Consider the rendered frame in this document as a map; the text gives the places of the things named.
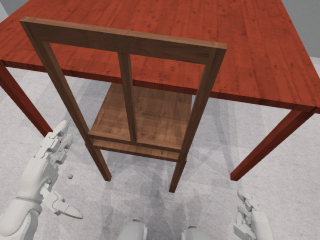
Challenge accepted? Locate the table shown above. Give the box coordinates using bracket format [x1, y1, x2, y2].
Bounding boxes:
[0, 0, 320, 181]

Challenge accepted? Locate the right robot hand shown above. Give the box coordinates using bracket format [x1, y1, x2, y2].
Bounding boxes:
[233, 190, 275, 240]

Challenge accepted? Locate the robot right thigh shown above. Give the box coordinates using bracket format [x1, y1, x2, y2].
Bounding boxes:
[181, 228, 212, 240]

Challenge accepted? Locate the chair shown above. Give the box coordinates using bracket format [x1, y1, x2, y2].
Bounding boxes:
[19, 16, 227, 193]

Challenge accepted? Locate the robot left forearm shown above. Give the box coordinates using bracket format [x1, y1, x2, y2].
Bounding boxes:
[0, 198, 43, 240]

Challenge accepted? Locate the left robot hand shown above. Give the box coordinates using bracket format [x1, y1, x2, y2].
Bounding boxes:
[16, 120, 84, 220]

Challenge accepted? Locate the robot right shin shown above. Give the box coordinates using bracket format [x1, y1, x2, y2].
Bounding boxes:
[187, 225, 197, 229]

